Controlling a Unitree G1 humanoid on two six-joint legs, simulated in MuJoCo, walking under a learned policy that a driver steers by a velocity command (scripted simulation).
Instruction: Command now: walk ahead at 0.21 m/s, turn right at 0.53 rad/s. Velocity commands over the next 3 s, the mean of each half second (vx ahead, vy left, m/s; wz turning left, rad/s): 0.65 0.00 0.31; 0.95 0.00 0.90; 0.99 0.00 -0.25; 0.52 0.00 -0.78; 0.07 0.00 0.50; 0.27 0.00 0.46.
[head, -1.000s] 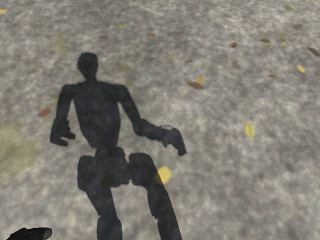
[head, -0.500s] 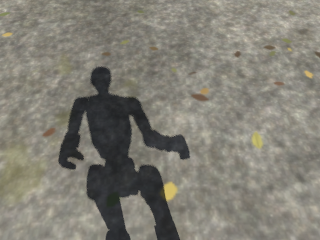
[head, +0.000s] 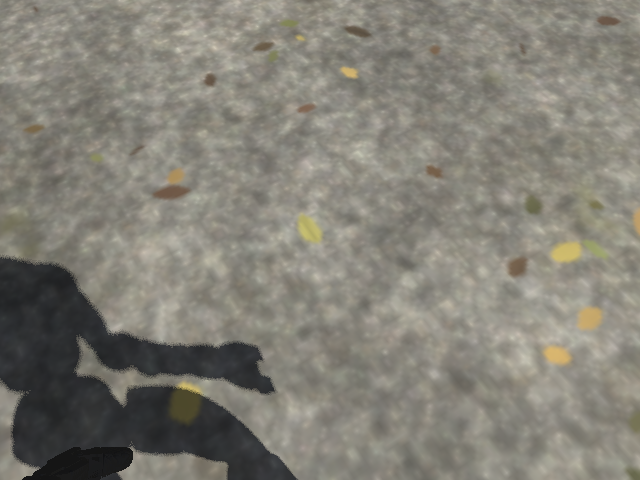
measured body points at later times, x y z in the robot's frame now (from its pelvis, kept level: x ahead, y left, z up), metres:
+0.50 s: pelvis +0.23 +0.00 -0.02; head +0.26 +0.01 +0.43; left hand +0.19 +0.28 -0.14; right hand +0.45 -0.21 -0.12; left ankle +0.41 +0.16 -0.69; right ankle +0.03 -0.12 -0.73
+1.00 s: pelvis +0.65 +0.14 -0.02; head +0.66 +0.17 +0.43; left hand +0.71 +0.49 -0.05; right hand +0.86 -0.09 -0.12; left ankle +0.41 +0.12 -0.73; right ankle +0.87 +0.12 -0.73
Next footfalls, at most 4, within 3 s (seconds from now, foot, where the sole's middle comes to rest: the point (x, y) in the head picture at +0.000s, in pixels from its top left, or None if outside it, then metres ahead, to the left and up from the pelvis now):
0.02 right None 0.07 -0.12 -0.77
0.56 left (261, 457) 0.45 0.14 -0.77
1.00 right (259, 264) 0.90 0.15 -0.77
1.40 left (94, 261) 0.93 0.55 -0.77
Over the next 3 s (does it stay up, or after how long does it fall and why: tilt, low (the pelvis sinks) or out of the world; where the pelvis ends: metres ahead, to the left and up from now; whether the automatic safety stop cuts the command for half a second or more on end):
stays up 1.44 0.65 0.00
